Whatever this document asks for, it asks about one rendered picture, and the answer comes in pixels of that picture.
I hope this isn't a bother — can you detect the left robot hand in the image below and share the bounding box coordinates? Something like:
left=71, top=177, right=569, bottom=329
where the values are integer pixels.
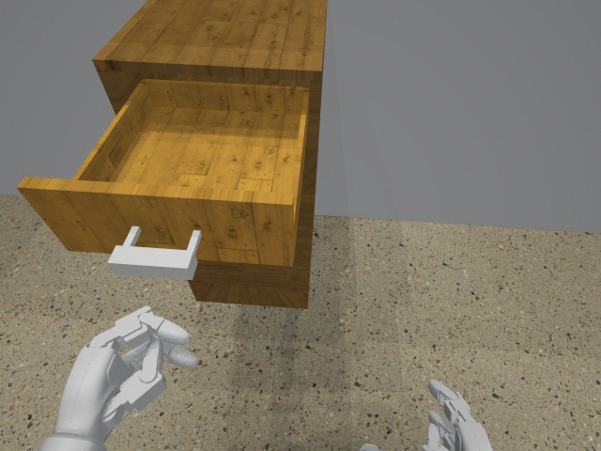
left=54, top=306, right=198, bottom=444

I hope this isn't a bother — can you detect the cabinet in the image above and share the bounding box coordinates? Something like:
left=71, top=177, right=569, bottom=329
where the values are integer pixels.
left=92, top=0, right=328, bottom=309

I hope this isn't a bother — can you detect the handle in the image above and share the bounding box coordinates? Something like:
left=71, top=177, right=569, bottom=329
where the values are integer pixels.
left=107, top=226, right=202, bottom=280

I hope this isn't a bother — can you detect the drawer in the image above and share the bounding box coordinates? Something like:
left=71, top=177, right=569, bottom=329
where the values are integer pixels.
left=16, top=79, right=309, bottom=267

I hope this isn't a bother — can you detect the right robot hand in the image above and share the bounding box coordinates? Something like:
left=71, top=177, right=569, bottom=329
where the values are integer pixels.
left=423, top=380, right=493, bottom=451

